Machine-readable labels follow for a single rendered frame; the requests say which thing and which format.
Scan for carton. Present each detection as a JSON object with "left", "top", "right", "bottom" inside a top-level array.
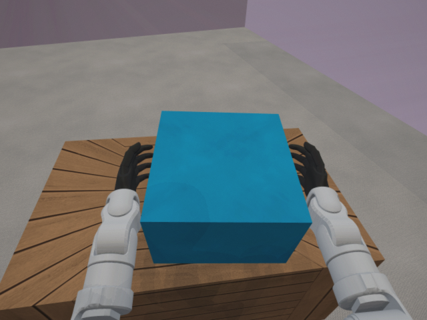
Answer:
[{"left": 140, "top": 111, "right": 312, "bottom": 263}]

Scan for left robot hand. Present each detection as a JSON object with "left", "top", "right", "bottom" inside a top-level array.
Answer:
[{"left": 114, "top": 142, "right": 153, "bottom": 192}]

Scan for right robot forearm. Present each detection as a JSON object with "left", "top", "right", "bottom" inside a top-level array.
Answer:
[{"left": 306, "top": 187, "right": 413, "bottom": 320}]

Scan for pedestal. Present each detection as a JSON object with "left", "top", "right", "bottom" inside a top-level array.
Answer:
[{"left": 0, "top": 128, "right": 385, "bottom": 320}]

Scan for right robot hand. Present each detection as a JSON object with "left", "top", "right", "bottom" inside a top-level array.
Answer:
[{"left": 289, "top": 142, "right": 329, "bottom": 197}]

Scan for left robot forearm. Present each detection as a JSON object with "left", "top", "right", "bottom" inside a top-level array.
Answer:
[{"left": 71, "top": 189, "right": 141, "bottom": 320}]

